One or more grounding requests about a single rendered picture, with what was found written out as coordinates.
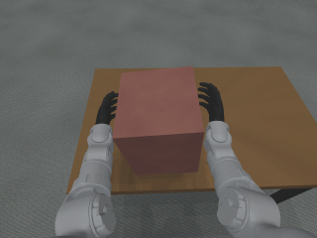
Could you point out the right robot upper arm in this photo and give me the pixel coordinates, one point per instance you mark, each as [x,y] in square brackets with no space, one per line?
[247,213]

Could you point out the robot right hand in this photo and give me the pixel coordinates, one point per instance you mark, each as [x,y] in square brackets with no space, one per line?
[215,105]

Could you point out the robot left hand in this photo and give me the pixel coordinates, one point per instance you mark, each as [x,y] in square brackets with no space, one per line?
[104,115]

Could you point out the carton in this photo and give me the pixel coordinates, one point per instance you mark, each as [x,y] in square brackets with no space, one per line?
[158,125]

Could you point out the right robot forearm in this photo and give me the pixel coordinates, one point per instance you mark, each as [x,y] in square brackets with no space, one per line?
[224,165]

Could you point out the left robot forearm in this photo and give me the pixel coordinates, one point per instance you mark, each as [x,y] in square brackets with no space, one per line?
[96,168]

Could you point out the left robot upper arm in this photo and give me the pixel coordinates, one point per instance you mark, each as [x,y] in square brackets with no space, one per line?
[89,216]

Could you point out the table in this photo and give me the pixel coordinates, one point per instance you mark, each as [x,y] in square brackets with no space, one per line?
[274,136]

